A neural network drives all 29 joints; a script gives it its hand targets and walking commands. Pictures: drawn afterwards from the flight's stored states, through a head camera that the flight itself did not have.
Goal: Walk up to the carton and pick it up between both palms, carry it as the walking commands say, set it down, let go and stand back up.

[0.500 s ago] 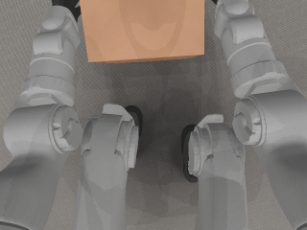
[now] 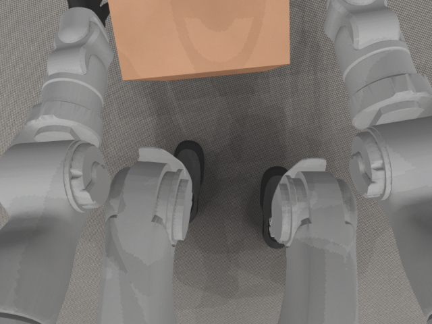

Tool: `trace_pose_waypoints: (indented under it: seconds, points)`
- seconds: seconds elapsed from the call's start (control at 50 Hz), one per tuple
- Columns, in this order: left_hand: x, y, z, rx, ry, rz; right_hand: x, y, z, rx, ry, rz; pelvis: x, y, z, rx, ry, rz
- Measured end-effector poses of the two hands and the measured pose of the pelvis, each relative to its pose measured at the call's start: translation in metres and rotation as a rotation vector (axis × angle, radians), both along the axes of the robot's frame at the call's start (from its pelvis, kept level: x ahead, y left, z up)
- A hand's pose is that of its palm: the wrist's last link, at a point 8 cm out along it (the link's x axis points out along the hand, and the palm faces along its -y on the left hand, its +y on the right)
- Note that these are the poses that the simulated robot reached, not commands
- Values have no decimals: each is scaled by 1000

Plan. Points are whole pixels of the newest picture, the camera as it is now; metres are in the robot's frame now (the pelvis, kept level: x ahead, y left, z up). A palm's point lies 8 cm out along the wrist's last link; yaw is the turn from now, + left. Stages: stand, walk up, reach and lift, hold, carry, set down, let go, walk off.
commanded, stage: set down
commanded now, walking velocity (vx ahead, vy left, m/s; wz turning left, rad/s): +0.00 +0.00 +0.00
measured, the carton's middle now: (205, 9) +0.53 +0.08 -0.25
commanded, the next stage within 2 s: let go in 1.70 s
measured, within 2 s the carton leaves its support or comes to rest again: neither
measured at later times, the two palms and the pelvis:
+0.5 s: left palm out of the picture +0.51 +0.26 -0.14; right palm out of the picture +0.58 -0.12 -0.14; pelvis +0.00 +0.00 +0.01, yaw +0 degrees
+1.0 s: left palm out of the picture +0.51 +0.27 +0.01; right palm out of the picture +0.59 -0.13 +0.01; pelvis +0.01 +0.01 +0.11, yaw +0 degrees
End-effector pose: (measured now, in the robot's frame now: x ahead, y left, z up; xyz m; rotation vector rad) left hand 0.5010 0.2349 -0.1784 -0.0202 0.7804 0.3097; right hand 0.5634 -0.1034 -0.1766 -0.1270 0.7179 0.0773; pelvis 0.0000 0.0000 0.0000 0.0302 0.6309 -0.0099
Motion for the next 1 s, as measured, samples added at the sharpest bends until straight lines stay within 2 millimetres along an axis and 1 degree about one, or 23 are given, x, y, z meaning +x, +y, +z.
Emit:
trace_pose_waypoints:
  seconds: [0.1, 0.28, 0.34, 0.4, 0.46, 0.56, 0.72, 0.9, 1.0]
  points:
    - [0, 10, -1, 6, -3, 13, 4, -10, 2, -9, -1, -12, -2, 2, -1, -2, -1, -2]
    - [2, 21, 0, 17, -13, 27, 5, -12, -2, -5, -6, -12, -3, 5, -3, -4, -2, 2]
    - [4, 23, 3, 22, -30, 31, 6, -13, -1, -6, -20, -14, -3, 5, -3, -6, 2, 4]
    - [7, 25, 13, 27, -58, 33, 8, -15, 7, -9, -45, -14, -3, 5, -1, -8, 10, 7]
    - [10, 26, 27, 27, -89, 33, 11, -15, 22, -16, -69, -14, -3, 4, 3, -11, 19, 13]
    - [10, 29, 59, 25, -114, 40, 17, -14, 56, -24, -83, -18, -1, 3, 18, -15, 41, 17]
    - [8, 34, 109, 16, -120, 45, 25, -12, 112, -29, -81, -19, 4, 3, 52, -21, 99, 16]
    - [11, 34, 159, 10, -148, 32, 26, -17, 161, -35, -93, -19, 9, 4, 89, -28, 156, 16]
    - [11, 36, 190, 10, -151, 27, 25, -22, 190, -41, -96, -18, 12, 5, 114, -30, 176, 18]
